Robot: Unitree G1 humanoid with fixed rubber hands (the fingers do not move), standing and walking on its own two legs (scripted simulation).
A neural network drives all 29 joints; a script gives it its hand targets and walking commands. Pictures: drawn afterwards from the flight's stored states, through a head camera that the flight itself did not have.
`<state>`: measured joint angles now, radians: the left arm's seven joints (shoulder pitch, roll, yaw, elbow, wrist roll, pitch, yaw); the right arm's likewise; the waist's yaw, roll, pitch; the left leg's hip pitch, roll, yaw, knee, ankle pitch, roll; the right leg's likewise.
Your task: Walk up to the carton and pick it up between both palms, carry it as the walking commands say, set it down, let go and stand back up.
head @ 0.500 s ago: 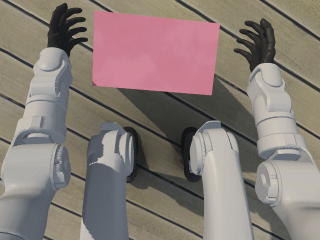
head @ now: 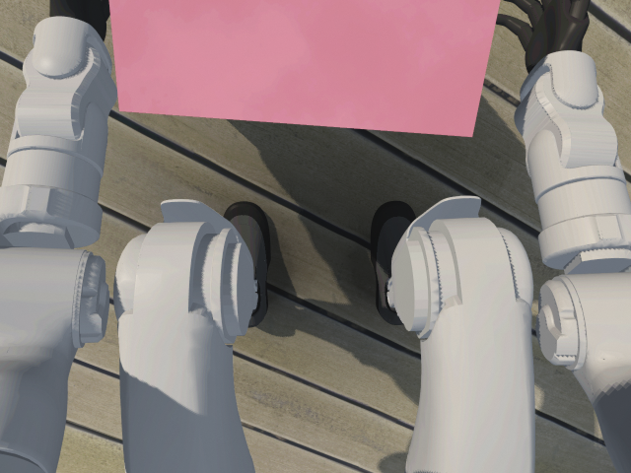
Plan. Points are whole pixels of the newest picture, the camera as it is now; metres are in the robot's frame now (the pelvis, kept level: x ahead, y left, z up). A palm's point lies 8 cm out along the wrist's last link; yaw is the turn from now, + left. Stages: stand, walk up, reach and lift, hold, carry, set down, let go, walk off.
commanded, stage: reach and lift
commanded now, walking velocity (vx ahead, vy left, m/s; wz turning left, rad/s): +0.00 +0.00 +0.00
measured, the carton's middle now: (304, 39) +0.47 +0.03 -0.23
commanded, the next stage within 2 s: none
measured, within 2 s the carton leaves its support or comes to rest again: leaves its support in 1.56 s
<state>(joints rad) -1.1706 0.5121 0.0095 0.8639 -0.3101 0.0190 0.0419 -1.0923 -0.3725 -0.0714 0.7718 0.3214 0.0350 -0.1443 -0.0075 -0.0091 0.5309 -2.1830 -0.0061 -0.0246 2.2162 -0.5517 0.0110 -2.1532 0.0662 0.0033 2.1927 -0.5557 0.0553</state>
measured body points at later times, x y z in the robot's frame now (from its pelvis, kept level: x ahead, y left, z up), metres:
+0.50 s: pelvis +0.00 +0.00 +0.00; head +0.35 +0.03 +0.28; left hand +0.49 +0.22 -0.19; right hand +0.49 -0.19 -0.18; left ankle +0.12 +0.12 -0.34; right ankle +0.13 -0.12 -0.34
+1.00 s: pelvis +0.01 +0.00 +0.01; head +0.36 +0.04 +0.29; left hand +0.50 +0.20 -0.19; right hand +0.51 -0.15 -0.18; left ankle +0.12 +0.12 -0.34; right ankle +0.13 -0.12 -0.34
